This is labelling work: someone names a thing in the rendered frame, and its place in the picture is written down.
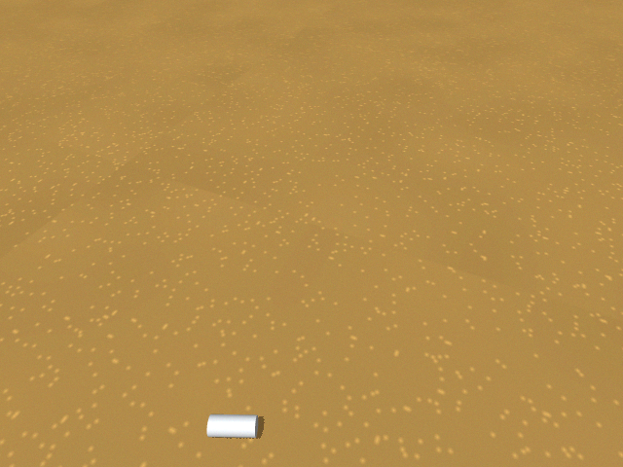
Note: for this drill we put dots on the can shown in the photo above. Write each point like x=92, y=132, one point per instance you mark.
x=232, y=425

